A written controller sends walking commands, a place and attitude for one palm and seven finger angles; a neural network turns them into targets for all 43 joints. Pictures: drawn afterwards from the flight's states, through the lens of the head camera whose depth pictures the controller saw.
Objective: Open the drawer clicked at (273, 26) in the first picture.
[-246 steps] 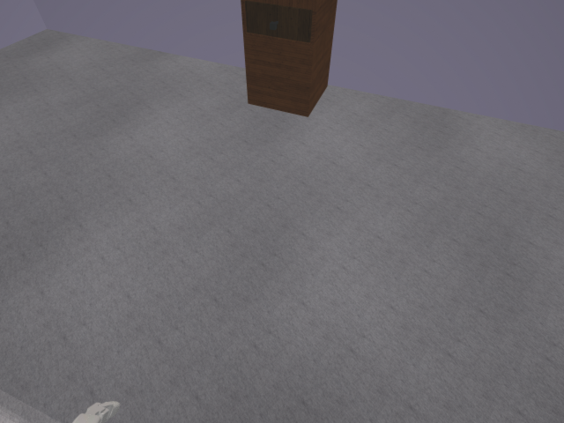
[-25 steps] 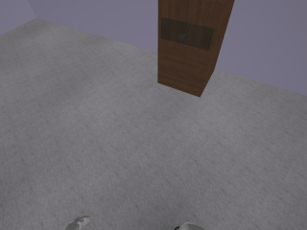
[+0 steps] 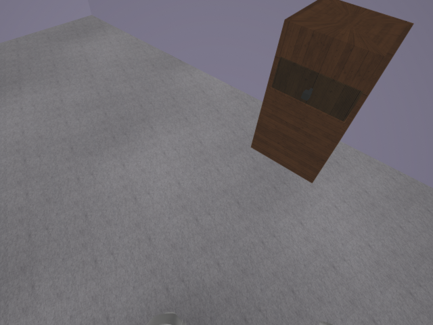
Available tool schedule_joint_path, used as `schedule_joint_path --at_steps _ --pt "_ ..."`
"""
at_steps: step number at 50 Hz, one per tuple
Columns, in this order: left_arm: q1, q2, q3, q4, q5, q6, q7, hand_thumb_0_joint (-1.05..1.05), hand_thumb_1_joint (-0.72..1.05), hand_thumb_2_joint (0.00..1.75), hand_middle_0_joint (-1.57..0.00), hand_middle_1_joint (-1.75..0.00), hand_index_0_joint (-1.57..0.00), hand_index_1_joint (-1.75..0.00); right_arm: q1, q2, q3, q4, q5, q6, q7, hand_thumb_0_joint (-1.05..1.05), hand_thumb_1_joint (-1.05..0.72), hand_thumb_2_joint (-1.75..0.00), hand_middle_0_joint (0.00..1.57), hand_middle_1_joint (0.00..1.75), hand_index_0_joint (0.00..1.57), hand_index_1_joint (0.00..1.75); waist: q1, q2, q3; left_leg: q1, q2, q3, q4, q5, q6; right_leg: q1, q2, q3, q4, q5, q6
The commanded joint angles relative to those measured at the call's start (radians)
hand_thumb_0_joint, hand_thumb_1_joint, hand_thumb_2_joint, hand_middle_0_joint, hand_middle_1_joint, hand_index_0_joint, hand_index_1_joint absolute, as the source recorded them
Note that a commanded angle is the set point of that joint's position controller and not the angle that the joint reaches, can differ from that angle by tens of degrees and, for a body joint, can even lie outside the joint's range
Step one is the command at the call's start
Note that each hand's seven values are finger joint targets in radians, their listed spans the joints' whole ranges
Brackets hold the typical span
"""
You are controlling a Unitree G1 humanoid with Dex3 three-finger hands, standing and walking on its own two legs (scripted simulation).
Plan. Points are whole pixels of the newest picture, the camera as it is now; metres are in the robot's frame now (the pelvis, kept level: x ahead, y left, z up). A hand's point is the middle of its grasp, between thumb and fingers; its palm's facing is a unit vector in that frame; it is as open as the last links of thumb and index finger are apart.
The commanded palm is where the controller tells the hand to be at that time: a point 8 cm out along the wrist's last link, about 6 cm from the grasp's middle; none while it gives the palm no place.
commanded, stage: walk to a spot facing it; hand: left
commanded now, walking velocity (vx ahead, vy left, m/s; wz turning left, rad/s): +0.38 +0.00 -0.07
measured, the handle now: (308, 93) +1.10 -0.33 -0.20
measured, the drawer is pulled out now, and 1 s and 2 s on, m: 0.00 0.00 0.00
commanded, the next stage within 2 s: turn to face it in 0.52 s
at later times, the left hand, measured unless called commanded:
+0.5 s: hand (172, 234) +0.33 +0.13 -0.15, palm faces -0.16 -0.96 -0.21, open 7.4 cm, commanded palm none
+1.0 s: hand (181, 223) +0.37 +0.12 -0.16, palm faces -0.12 -0.98 -0.17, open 7.3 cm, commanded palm none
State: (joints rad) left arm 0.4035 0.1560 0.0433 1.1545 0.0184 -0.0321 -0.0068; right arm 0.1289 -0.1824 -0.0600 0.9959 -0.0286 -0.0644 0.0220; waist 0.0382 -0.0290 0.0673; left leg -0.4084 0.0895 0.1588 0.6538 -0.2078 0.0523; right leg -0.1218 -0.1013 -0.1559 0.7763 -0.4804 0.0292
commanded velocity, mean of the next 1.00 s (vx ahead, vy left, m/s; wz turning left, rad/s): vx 0.19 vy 0.00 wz -0.29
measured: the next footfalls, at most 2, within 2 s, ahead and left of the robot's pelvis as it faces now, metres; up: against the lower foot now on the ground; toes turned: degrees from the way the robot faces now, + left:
right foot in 0.52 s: +0.35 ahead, -0.17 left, +0.00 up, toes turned -16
left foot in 1.02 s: +0.45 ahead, +0.04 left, +0.00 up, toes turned -8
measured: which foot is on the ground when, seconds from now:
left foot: down 0.00-0.54, up 0.56-1.00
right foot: up 0.00-0.50, down 0.52-1.00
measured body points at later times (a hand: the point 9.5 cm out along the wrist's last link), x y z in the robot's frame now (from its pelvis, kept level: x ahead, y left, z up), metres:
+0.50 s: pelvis +0.20 -0.03 +0.01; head +0.23 -0.06 +0.46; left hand +0.34 +0.18 -0.13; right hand +0.07 -0.21 -0.15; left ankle +0.09 +0.09 -0.72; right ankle +0.31 -0.16 -0.71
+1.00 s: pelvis +0.34 -0.05 +0.01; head +0.36 -0.05 +0.46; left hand +0.38 +0.17 -0.15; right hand +0.42 -0.31 -0.12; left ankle +0.41 +0.05 -0.71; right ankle +0.31 -0.16 -0.72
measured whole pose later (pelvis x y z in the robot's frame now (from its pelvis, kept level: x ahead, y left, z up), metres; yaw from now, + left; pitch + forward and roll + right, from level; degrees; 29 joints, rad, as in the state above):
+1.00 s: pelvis +0.34 -0.05 +0.01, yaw -14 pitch -1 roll -1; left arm 0.29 0.15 0.07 1.06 0.02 0.01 0.00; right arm 0.06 -0.18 -0.04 0.97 -0.01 0.00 -0.02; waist 0.05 0.01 0.06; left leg -0.36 0.08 0.08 0.63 -0.27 -0.09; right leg -0.23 0.03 -0.05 0.52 -0.27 -0.03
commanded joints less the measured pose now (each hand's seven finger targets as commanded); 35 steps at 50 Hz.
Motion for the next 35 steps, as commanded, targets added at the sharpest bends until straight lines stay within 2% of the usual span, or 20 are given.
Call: schedule_joint_path --at_steps 1,2,3,4,6,9,14,19,21,23,24,25,26,27,28,30,31,33,34,35 --pt "-0.111 0.088 0.020 -0.121 -0.001 -0.033 0.001 0.00 0.90 0.90 -0.20 -0.30 -0.20 -0.30 0.276 -0.180 -0.035 0.041 0.007 0.001 -0.036 0.00 -0.90 -0.90 0.20 0.30 0.20 0.30 -0.124 0.198 -0.062 0.390 0.324 -0.458 -0.442 -0.117 0.097 -0.527 -0.033 0.115 0.503 0.061 -0.037" --pt "-0.106 0.083 0.023 -0.104 0.005 -0.027 -0.006 0.00 0.90 0.90 -0.20 -0.30 -0.20 -0.30 0.216 -0.141 -0.020 0.022 0.005 -0.005 -0.036 0.00 -0.90 -0.90 0.20 0.30 0.20 0.30 -0.091 0.143 -0.024 0.306 0.287 -0.371 -0.453 -0.099 0.072 -0.488 -0.054 0.131 0.483 0.126 -0.032" --pt "-0.085 0.068 0.022 -0.093 0.009 -0.017 -0.008 0.00 0.90 0.90 -0.20 -0.30 -0.20 -0.30 0.191 -0.114 -0.011 0.021 0.005 -0.012 -0.037 0.00 -0.90 -0.90 0.20 0.30 0.20 0.30 -0.067 0.134 -0.005 0.249 0.259 -0.302 -0.469 -0.070 0.055 -0.447 -0.062 0.132 0.458 0.165 -0.025" --pt "-0.059 0.057 0.021 -0.081 0.011 -0.011 -0.010 0.00 0.90 0.90 -0.20 -0.30 -0.20 -0.30 0.189 -0.095 -0.007 0.028 0.008 -0.020 -0.040 0.00 -0.90 -0.90 0.20 0.30 0.20 0.30 -0.047 0.113 -0.020 0.241 0.233 -0.251 -0.471 -0.014 0.042 -0.420 -0.059 0.131 0.437 0.201 -0.019" --pt "-0.034 0.041 0.024 -0.078 0.014 0.009 -0.006 0.00 0.90 0.90 -0.20 -0.30 -0.20 -0.30 0.195 -0.082 -0.004 0.034 0.011 -0.023 -0.043 0.00 -0.90 -0.90 0.20 0.30 0.20 0.30 -0.028 0.129 -0.022 0.229 0.214 -0.190 -0.496 -0.013 0.044 -0.421 -0.053 0.128 0.412 0.241 -0.009" --pt "-0.083 0.045 0.031 -0.107 0.015 0.023 -0.009 0.00 0.90 0.90 -0.20 -0.30 -0.20 -0.30 0.224 -0.074 -0.008 0.047 0.012 -0.027 -0.046 0.00 -0.90 -0.90 0.20 0.30 0.20 0.30 -0.028 0.098 0.004 0.277 0.222 -0.165 -0.530 0.008 0.070 -0.505 -0.062 0.136 0.357 0.305 0.003" --pt "-0.218 0.052 0.032 -0.160 0.012 0.027 -0.018 0.00 0.90 0.90 -0.20 -0.30 -0.20 -0.30 0.287 -0.077 -0.010 0.079 0.011 -0.028 -0.047 0.00 -0.90 -0.90 0.20 0.30 0.20 0.30 -0.048 0.101 0.049 0.374 0.225 -0.103 -0.531 0.085 0.089 -0.579 -0.065 0.109 0.172 0.344 0.010" --pt "-0.350 0.042 0.022 -0.207 0.008 0.017 -0.020 0.00 0.90 0.90 -0.20 -0.30 -0.20 -0.30 0.365 -0.080 -0.009 0.116 0.000 -0.020 -0.043 0.00 -0.90 -0.90 0.20 0.30 0.20 0.30 -0.093 0.126 0.096 0.416 0.240 -0.042 -0.488 0.207 0.083 -0.526 -0.034 0.053 -0.044 0.308 -0.018" --pt "-0.357 0.039 0.022 -0.214 0.008 0.009 -0.021 0.00 0.90 0.90 -0.20 -0.30 -0.20 -0.30 0.372 -0.086 -0.008 0.125 -0.004 -0.017 -0.043 0.00 -0.90 -0.90 0.20 0.30 0.20 0.30 -0.091 0.126 0.088 0.429 0.246 -0.017 -0.444 0.279 0.073 -0.470 -0.010 0.039 -0.111 0.292 -0.039" --pt "-0.289 0.055 0.024 -0.197 0.009 -0.001 -0.019 0.00 0.90 0.90 -0.20 -0.30 -0.20 -0.30 0.358 -0.101 -0.008 0.129 -0.003 -0.013 -0.044 0.00 -0.90 -0.90 0.20 0.30 0.20 0.30 -0.054 0.124 0.042 0.430 0.239 0.012 -0.332 0.453 0.059 -0.333 0.037 0.004 -0.170 0.255 -0.065" --pt "-0.183 0.075 0.031 -0.162 0.010 -0.009 -0.015 0.00 0.90 0.90 -0.20 -0.30 -0.20 -0.30 0.345 -0.108 -0.009 0.129 0.001 -0.011 -0.043 0.00 -0.90 -0.90 0.20 0.30 0.20 0.30 -0.004 0.095 -0.014 0.404 0.218 0.035 -0.206 0.536 0.039 -0.185 0.065 -0.009 -0.222 0.286 -0.077" --pt "-0.026 0.112 0.042 -0.113 0.016 -0.022 -0.011 0.00 0.90 0.90 -0.20 -0.30 -0.20 -0.30 0.322 -0.109 -0.008 0.124 0.008 -0.014 -0.039 0.00 -0.90 -0.90 0.20 0.30 0.20 0.30 0.067 0.064 -0.104 0.328 0.169 0.071 -0.015 0.520 0.005 0.027 0.069 0.002 -0.267 0.351 -0.090" --pt "0.096 0.214 0.068 -0.076 0.022 -0.036 0.001 0.00 0.90 0.90 -0.20 -0.30 -0.20 -0.30 0.346 -0.063 -0.001 0.109 0.020 -0.016 -0.028 0.00 -0.90 -0.90 0.20 0.30 0.20 0.30 0.107 -0.128 -0.220 0.088 0.087 0.107 0.271 0.211 -0.039 0.285 -0.143 0.244 -0.295 0.402 -0.150" --pt "0.161 0.304 0.082 -0.060 0.003 -0.037 0.009 0.00 0.90 0.90 -0.20 -0.30 -0.20 -0.30 0.362 -0.028 0.010 0.078 0.025 -0.014 -0.029 0.00 -0.90 -0.90 0.20 0.30 0.20 0.30 0.085 -0.280 -0.299 -0.113 -0.050 0.027 0.555 -0.362 -0.075 0.399 -0.356 0.604 -0.413 0.586 -0.257" --pt "0.114 0.292 0.080 -0.069 -0.009 -0.032 0.016 0.00 0.90 0.90 -0.20 -0.30 -0.20 -0.30 0.300 -0.050 0.004 0.066 0.026 -0.007 -0.035 0.00 -0.90 -0.90 0.20 0.30 0.20 0.30 0.085 -0.151 -0.248 -0.165 -0.016 -0.099 0.668 -0.363 -0.055 0.338 -0.365 0.571 -0.449 0.606 -0.285" --pt "-0.035 0.200 0.054 -0.103 -0.007 -0.036 0.020 0.00 0.90 0.90 -0.20 -0.30 -0.20 -0.30 0.226 -0.018 0.001 0.068 0.024 0.003 -0.034 0.00 -0.90 -0.90 0.20 0.30 0.20 0.30 0.032 -0.041 -0.111 -0.179 0.055 -0.148 0.688 -0.203 -0.057 0.103 -0.316 0.422 -0.475 0.547 -0.221" --pt "-0.085 0.156 0.036 -0.113 -0.007 -0.040 0.021 0.00 0.90 0.90 -0.20 -0.30 -0.20 -0.30 0.228 -0.010 0.004 0.075 0.017 0.014 -0.034 0.00 -0.90 -0.90 0.20 0.30 0.20 0.30 -0.004 -0.015 -0.065 -0.137 0.074 -0.154 0.638 -0.156 -0.063 -0.012 -0.283 0.330 -0.500 0.564 -0.191" --pt "-0.128 0.098 0.015 -0.110 -0.003 -0.046 0.025 0.00 0.90 0.90 -0.20 -0.30 -0.20 -0.30 0.271 0.023 0.011 0.093 0.009 0.037 -0.036 0.00 -0.90 -0.90 0.20 0.30 0.20 0.30 -0.058 -0.023 -0.027 -0.056 0.075 -0.124 0.525 -0.119 -0.086 -0.140 -0.213 0.215 -0.523 0.689 -0.173" --pt "-0.141 0.094 0.012 -0.106 0.001 -0.047 0.027 0.00 0.90 0.90 -0.20 -0.30 -0.20 -0.30 0.298 0.029 0.011 0.098 0.009 0.042 -0.035 0.00 -0.90 -0.90 0.20 0.30 0.20 0.30 -0.078 -0.042 -0.036 -0.024 0.071 -0.107 0.454 -0.116 -0.096 -0.162 -0.186 0.171 -0.516 0.733 -0.170" --pt "-0.129 0.073 0.018 -0.114 0.005 -0.048 0.028 0.00 0.90 0.90 -0.20 -0.30 -0.20 -0.30 0.292 0.036 0.010 0.092 0.005 0.048 -0.036 0.00 -0.90 -0.90 0.20 0.30 0.20 0.30 -0.079 -0.064 -0.037 -0.013 0.065 -0.091 0.402 -0.111 -0.107 -0.183 -0.163 0.159 -0.504 0.798 -0.174"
